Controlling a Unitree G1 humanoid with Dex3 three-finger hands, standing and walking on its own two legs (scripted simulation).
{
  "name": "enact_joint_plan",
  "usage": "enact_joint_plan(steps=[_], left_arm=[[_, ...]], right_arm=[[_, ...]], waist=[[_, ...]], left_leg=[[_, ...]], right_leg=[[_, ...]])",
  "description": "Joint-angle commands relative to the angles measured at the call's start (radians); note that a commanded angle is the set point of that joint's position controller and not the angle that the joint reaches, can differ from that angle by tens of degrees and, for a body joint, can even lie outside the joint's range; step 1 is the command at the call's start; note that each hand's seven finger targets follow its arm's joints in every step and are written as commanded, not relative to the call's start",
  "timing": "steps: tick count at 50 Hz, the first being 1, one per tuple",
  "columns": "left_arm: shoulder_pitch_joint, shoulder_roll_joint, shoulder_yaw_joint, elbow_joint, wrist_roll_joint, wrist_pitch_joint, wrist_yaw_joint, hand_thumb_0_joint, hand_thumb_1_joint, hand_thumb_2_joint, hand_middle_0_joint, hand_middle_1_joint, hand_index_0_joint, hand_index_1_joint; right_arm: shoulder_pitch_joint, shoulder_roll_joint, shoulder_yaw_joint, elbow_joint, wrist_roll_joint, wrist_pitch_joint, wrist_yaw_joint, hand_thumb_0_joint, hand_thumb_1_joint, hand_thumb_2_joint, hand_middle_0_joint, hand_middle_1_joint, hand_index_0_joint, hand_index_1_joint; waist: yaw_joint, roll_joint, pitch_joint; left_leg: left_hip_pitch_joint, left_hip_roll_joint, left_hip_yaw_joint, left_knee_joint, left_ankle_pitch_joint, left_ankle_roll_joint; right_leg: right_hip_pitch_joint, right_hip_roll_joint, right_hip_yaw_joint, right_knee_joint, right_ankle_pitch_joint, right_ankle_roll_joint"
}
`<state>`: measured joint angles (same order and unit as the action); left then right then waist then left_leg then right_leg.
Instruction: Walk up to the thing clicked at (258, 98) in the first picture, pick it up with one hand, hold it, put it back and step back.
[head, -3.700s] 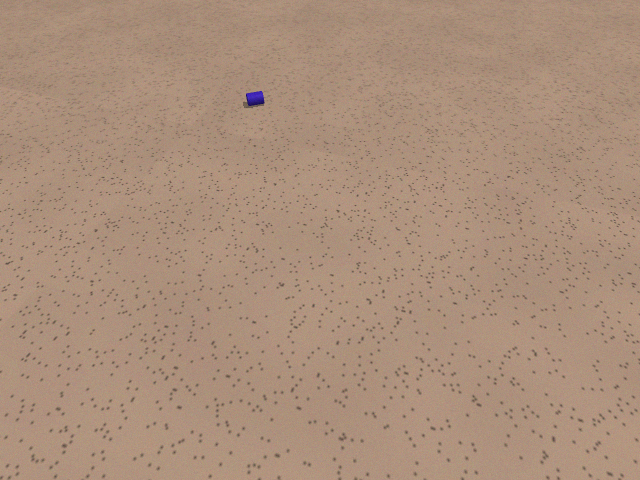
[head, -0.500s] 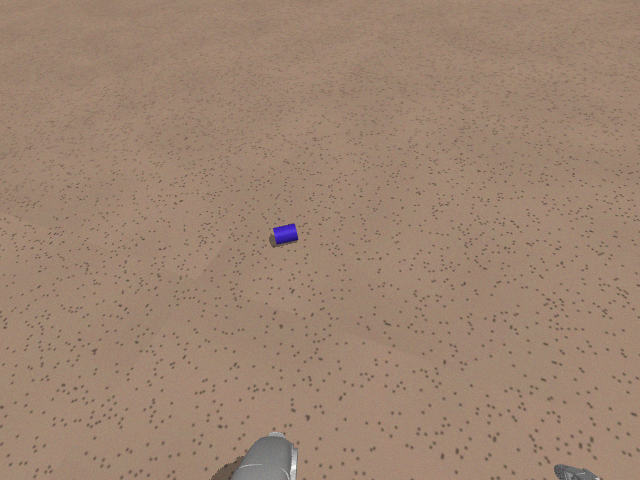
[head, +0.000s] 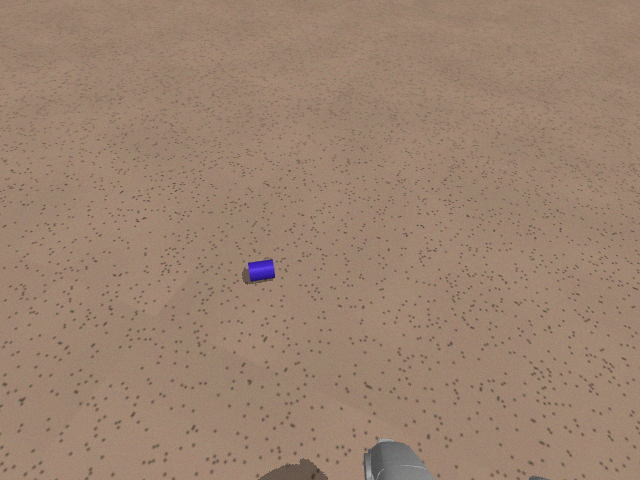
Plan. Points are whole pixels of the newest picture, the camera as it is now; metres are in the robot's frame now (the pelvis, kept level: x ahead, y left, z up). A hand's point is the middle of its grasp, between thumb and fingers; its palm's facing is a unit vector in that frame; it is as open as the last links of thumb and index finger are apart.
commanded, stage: walk up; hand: left
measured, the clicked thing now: (261, 270) +0.93 +0.19 -0.74
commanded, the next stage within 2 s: none
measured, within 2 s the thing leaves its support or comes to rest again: neither
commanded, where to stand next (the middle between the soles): +0.57 -0.02 m, yaw -1 degrees
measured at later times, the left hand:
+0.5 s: hand (177, 425) +0.21 +0.20 -0.11, palm faces +0.01 -0.90 -0.43, open 7.4 cm
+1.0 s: hand (158, 340) +0.36 +0.28 -0.15, palm faces -0.01 -0.94 -0.34, open 7.4 cm
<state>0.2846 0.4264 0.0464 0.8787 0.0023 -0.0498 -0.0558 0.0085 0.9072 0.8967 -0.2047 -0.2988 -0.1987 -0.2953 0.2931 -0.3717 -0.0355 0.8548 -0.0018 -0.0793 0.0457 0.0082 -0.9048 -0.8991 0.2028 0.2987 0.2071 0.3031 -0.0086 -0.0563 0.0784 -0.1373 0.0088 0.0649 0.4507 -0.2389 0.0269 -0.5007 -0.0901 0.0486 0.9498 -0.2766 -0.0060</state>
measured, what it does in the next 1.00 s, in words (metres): walks ahead: right foot, then left foot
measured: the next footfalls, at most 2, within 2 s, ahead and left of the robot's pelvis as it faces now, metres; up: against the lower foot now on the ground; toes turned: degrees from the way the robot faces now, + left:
right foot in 0.18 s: +0.23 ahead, -0.18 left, +0.00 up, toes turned -5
left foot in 0.72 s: +0.39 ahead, +0.10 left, +0.00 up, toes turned +6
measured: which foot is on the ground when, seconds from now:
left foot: down 0.00-0.22, up 0.24-0.70, down 0.72-1.00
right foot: up 0.00-0.16, down 0.18-0.74, up 0.76-1.00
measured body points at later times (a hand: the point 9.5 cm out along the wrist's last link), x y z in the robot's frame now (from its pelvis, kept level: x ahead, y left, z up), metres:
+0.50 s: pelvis +0.18 -0.07 +0.00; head +0.19 -0.11 +0.45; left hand +0.21 +0.25 -0.08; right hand +0.24 -0.39 -0.14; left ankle +0.25 +0.10 -0.68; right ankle +0.19 -0.17 -0.74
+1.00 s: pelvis +0.33 +0.00 +0.00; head +0.33 +0.02 +0.45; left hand +0.36 +0.32 -0.13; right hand +0.41 -0.31 -0.09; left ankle +0.35 +0.09 -0.74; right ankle +0.39 -0.16 -0.68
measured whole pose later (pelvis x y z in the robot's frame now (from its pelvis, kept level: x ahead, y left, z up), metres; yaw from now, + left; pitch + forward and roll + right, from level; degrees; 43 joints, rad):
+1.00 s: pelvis +0.33 +0.00 +0.00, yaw +2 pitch -4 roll +0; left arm 0.33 0.43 0.04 0.90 0.01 -0.05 -0.04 0.01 0.91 0.90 -0.20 -0.30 -0.20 -0.30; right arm 0.29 -0.38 -0.04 0.84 -0.01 -0.07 0.05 0.01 -0.91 -0.90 0.20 0.30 0.21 0.30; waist -0.01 -0.05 0.08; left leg -0.18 -0.01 0.08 0.47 -0.22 0.06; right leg -0.47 -0.08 0.04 0.95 -0.28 -0.01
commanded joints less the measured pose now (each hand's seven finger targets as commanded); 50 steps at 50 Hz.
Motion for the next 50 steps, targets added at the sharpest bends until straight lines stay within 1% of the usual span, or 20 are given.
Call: enact_joint_plan(steps=[1, 7, 9, 10, 11, 12, 13, 16, 18, 21, 26, 31, 33, 35, 36, 37, 38, 39, 43, 50], left_arm=[[-0.035, 0.165, 0.058, -0.068, 0.007, -0.017, -0.017, 0.000, 0.900, 0.900, -0.200, -0.300, -0.200, -0.300], [-0.003, 0.176, 0.079, -0.018, 0.009, -0.036, -0.014, 0.000, 0.900, 0.900, -0.200, -0.300, -0.200, -0.300], [0.137, 0.224, 0.101, 0.020, 0.013, -0.054, 0.006, 0.000, 0.900, 0.900, -0.200, -0.300, -0.200, -0.300], [0.213, 0.287, 0.121, 0.030, 0.023, -0.065, 0.022, 0.000, 0.900, 0.900, -0.200, -0.300, -0.200, -0.300], [0.195, 0.340, 0.122, -0.001, 0.018, -0.075, 0.032, 0.000, 0.900, 0.900, -0.200, -0.300, -0.200, -0.300], [0.152, 0.355, 0.117, -0.008, 0.001, -0.065, 0.033, 0.000, 0.900, 0.900, -0.200, -0.300, -0.200, -0.300], [0.108, 0.326, 0.110, -0.030, -0.007, -0.062, 0.035, 0.000, 0.900, 0.900, -0.200, -0.300, -0.200, -0.300], [0.004, 0.246, 0.078, -0.045, -0.012, -0.066, 0.042, 0.000, 0.900, 0.900, -0.200, -0.300, -0.200, -0.300], [0.021, 0.227, 0.072, -0.047, -0.009, -0.071, 0.043, 0.000, 0.900, 0.900, -0.200, -0.300, -0.200, -0.300], [0.051, 0.218, 0.072, -0.064, -0.005, -0.077, 0.046, 0.000, 0.900, 0.900, -0.200, -0.300, -0.200, -0.300], [0.072, 0.242, 0.091, -0.075, 0.006, -0.069, 0.048, 0.000, 0.900, 0.900, -0.200, -0.300, -0.200, -0.300], [0.071, 0.255, 0.089, -0.086, 0.006, -0.065, 0.046, 0.000, 0.900, 0.900, -0.200, -0.300, -0.200, -0.300], [0.044, 0.266, 0.088, -0.096, 0.007, -0.061, 0.046, 0.000, 0.900, 0.900, -0.200, -0.300, -0.200, -0.300], [0.022, 0.244, 0.074, -0.101, 0.009, -0.056, 0.045, 0.000, 0.900, 0.900, -0.200, -0.300, -0.200, -0.300], [0.076, 0.193, 0.053, -0.097, 0.001, -0.050, 0.044, 0.000, 0.900, 0.900, -0.200, -0.300, -0.200, -0.300], [0.136, 0.101, 0.030, -0.102, -0.004, -0.045, 0.038, 0.000, 0.900, 0.900, -0.200, -0.300, -0.200, -0.300], [0.148, 0.161, 0.043, -0.084, -0.004, -0.032, 0.046, 0.000, 0.900, 0.900, -0.200, -0.300, -0.200, -0.300], [0.122, 0.234, 0.054, -0.070, 0.003, -0.024, 0.051, 0.000, 0.900, 0.900, -0.200, -0.300, -0.200, -0.300], [0.146, 0.200, 0.048, -0.019, -0.010, -0.019, 0.033, 0.000, 0.900, 0.900, -0.200, -0.300, -0.200, -0.300], [0.066, 0.181, 0.051, -0.040, 0.007, -0.011, 0.010, 0.000, 0.900, 0.900, -0.200, -0.300, -0.200, -0.300]], right_arm=[[-0.014, -0.308, -0.099, -0.076, -0.002, -0.035, -0.009, 0.000, -0.900, -0.900, 0.200, 0.300, 0.200, 0.300], [-0.044, -0.299, -0.099, -0.092, -0.001, -0.017, -0.006, 0.000, -0.900, -0.900, 0.200, 0.300, 0.200, 0.300], [-0.016, -0.244, -0.079, -0.092, -0.007, -0.010, -0.006, 0.000, -0.900, -0.900, 0.200, 0.300, 0.200, 0.300], [0.050, -0.167, -0.053, -0.095, -0.001, -0.010, -0.004, 0.000, -0.900, -0.900, 0.200, 0.300, 0.200, 0.300], [0.102, -0.150, -0.042, -0.090, -0.001, -0.002, -0.006, 0.000, -0.900, -0.900, 0.200, 0.300, 0.200, 0.300], [0.065, -0.256, -0.070, -0.073, -0.004, 0.009, -0.022, 0.000, -0.900, -0.900, 0.200, 0.300, 0.200, 0.300], [0.045, -0.282, -0.076, -0.055, -0.001, 0.013, -0.026, 0.000, -0.900, -0.900, 0.200, 0.300, 0.200, 0.300], [0.079, -0.242, -0.072, 0.002, 0.017, 0.029, -0.009, 0.000, -0.900, -0.900, 0.200, 0.300, 0.200, 0.300], [0.109, -0.226, -0.070, 0.014, 0.011, 0.041, 0.001, 0.000, -0.900, -0.900, 0.200, 0.300, 0.200, 0.300], [0.058, -0.220, -0.077, 0.002, 0.000, 0.053, 0.009, 0.000, -0.900, -0.900, 0.200, 0.300, 0.200, 0.300], [-0.072, -0.213, -0.080, -0.040, -0.018, 0.049, 0.025, 0.000, -0.900, -0.900, 0.200, 0.300, 0.200, 0.300], [-0.139, -0.205, -0.075, -0.067, -0.025, 0.030, 0.038, 0.000, -0.900, -0.900, 0.200, 0.300, 0.200, 0.300], [-0.100, -0.207, -0.078, -0.060, -0.020, 0.026, 0.039, 0.000, -0.900, -0.900, 0.200, 0.300, 0.200, 0.300], [0.035, -0.246, -0.101, -0.014, -0.023, 0.017, 0.029, 0.000, -0.900, -0.900, 0.200, 0.300, 0.200, 0.300], [0.128, -0.289, -0.119, 0.008, -0.031, 0.009, 0.017, 0.000, -0.900, -0.900, 0.200, 0.300, 0.200, 0.300], [0.158, -0.365, -0.139, -0.007, -0.040, 0.005, 0.002, 0.000, -0.900, -0.900, 0.200, 0.300, 0.200, 0.300], [0.120, -0.387, -0.136, -0.042, -0.015, 0.003, -0.005, 0.000, -0.900, -0.900, 0.200, 0.300, 0.200, 0.300], [0.085, -0.390, -0.140, -0.043, 0.008, 0.008, -0.003, 0.000, -0.900, -0.900, 0.200, 0.300, 0.200, 0.300], [0.004, -0.272, -0.090, -0.067, 0.010, -0.009, -0.014, 0.000, -0.900, -0.900, 0.200, 0.300, 0.200, 0.300], [0.002, -0.294, -0.101, -0.093, -0.005, -0.015, -0.012, 0.000, -0.900, -0.900, 0.200, 0.300, 0.200, 0.300]], waist=[[-0.017, 0.231, 0.064], [0.034, 0.158, -0.008], [0.104, 0.004, -0.118], [0.126, -0.231, -0.167], [0.092, -0.272, -0.117], [0.102, -0.184, -0.093], [0.084, -0.131, -0.055], [0.007, -0.113, -0.001], [0.008, -0.142, -0.024], [0.019, -0.099, -0.020], [0.054, -0.061, 0.038], [0.060, -0.053, 0.010], [0.029, -0.049, -0.012], [-0.054, 0.061, -0.067], [-0.084, 0.216, -0.140], [-0.067, 0.440, -0.158], [-0.059, 0.307, -0.130], [-0.055, 0.251, -0.083], [0.004, 0.186, 0.021], [-0.014, 0.201, 0.043]], left_leg=[[-0.102, 0.230, -0.159, -0.271, -0.090, 0.199], [-0.169, 0.217, -0.128, -0.108, -0.086, 0.155], [-0.188, 0.139, -0.055, 0.225, 0.042, 0.109], [-0.297, 0.037, 0.022, 0.505, -0.076, 0.067], [-0.476, -0.068, -0.056, 0.667, -0.268, 0.017], [-0.499, -0.025, -0.106, 0.734, -0.279, 0.018], [-0.501, 0.016, -0.154, 0.750, -0.224, 0.016], [-0.391, 0.045, -0.184, 0.646, -0.068, 0.017], [-0.351, 0.020, -0.157, 0.607, -0.002, 0.004], [-0.419, 0.011, -0.160, 0.553, 0.058, -0.021], [-0.481, 0.052, -0.162, 0.346, 0.060, -0.036], [-0.330, 0.087, -0.068, 0.174, 0.044, -0.008], [-0.227, 0.076, -0.048, 0.137, 0.039, 0.015], [0.032, 0.036, -0.037, 0.091, 0.059, 0.033], [0.172, 0.053, -0.103, 0.000, -0.071, 0.070], [0.276, 0.273, -0.488, -0.087, -0.208, 0.133], [0.202, 0.391, -0.732, -0.219, -0.381, 0.206], [0.120, 0.406, -0.723, -0.226, -0.404, 0.244], [-0.058, 0.244, -0.296, -0.205, 0.004, 0.128], [-0.072, 0.244, -0.216, -0.274, -0.154, 0.201]], right_leg=[[-0.002, -0.041, -0.052, -0.205, 0.093, 0.018], [0.276, 0.011, -0.100, -0.380, 0.158, 0.000], [0.501, 0.026, -0.075, -0.454, 0.051, -0.025], [0.581, -0.120, 0.139, -0.579, -0.138, -0.050], [0.603, -0.302, 0.512, -0.691, -0.149, -0.095], [0.544, -0.371, 0.620, -0.731, -0.186, -0.180], [0.473, -0.343, 0.559, -0.739, -0.168, -0.184], [0.325, -0.159, 0.167, -0.723, 0.013, -0.066], [0.320, -0.120, 0.069, -0.710, 0.165, -0.073], [0.381, -0.140, 0.029, -0.723, 0.228, -0.096], [0.415, -0.192, 0.034, -0.756, 0.023, -0.156], [0.393, -0.223, -0.004, -0.658, 0.198, -0.194], [0.356, -0.227, 0.001, -0.604, 0.194, -0.184], [0.224, -0.164, -0.052, -0.400, 0.189, -0.144], [0.166, -0.063, -0.139, -0.131, 0.217, -0.109], [-0.066, 0.065, -0.146, 0.105, -0.189, -0.045], [-0.132, 0.111, -0.072, 0.189, -0.274, -0.047], [-0.126, 0.048, -0.010, 0.241, -0.251, -0.058], [-0.027, -0.004, 0.040, 0.119, -0.060, -0.038], [-0.040, -0.017, -0.025, -0.101, 0.020, 0.017]])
